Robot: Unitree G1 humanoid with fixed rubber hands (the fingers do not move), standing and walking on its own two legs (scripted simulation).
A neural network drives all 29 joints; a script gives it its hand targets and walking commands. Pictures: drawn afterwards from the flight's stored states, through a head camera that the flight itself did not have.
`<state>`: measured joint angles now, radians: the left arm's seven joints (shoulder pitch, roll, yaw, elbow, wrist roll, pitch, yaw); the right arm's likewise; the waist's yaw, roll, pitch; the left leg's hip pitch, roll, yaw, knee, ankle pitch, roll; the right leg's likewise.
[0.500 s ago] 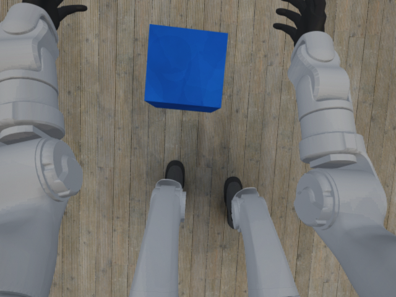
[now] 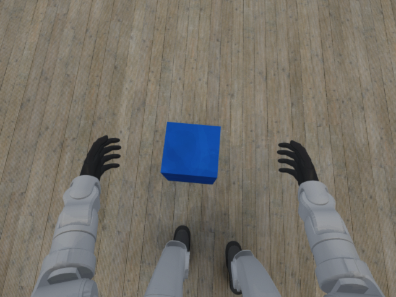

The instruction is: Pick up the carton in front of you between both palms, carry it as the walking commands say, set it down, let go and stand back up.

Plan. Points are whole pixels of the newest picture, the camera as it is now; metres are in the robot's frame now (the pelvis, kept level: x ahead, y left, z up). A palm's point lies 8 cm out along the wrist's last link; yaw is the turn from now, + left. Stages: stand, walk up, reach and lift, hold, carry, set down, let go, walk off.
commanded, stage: let go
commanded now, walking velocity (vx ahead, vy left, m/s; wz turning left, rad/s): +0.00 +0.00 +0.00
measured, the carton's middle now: (191, 156) +0.49 +0.06 -0.61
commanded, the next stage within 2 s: stand in 0.84 s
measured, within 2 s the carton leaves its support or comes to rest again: neither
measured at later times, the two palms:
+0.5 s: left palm (88, 250) +0.21 +0.21 -0.03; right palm (378, 253) +0.21 -0.26 -0.02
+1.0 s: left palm (69, 248) +0.21 +0.25 -0.04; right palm (393, 255) +0.21 -0.29 -0.04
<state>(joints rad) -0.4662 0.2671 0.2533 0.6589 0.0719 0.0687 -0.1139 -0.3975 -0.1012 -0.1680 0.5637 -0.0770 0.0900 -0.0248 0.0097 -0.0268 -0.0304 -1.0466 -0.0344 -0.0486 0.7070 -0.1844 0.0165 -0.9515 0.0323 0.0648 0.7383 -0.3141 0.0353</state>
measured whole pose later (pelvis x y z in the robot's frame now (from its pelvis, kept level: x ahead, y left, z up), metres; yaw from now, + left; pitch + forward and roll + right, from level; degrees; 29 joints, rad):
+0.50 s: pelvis +0.05 -0.02 +0.05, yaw +0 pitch +1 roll +1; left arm 0.24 0.22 0.05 0.43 0.00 0.05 -0.06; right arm 0.23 -0.21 -0.04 0.44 0.00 0.05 0.06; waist 0.00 -0.03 0.05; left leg -0.24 -0.03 -0.04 0.41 -0.19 -0.01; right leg -0.15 0.02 0.08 0.45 -0.31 -0.01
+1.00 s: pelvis +0.06 -0.02 +0.04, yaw +0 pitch +0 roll +0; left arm 0.22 0.31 0.05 0.56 0.04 0.05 0.00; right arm 0.17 -0.29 -0.04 0.65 -0.04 0.05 0.00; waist 0.00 -0.03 0.01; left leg -0.25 -0.01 -0.04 0.53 -0.28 -0.01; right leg -0.14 0.04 0.08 0.51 -0.37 -0.01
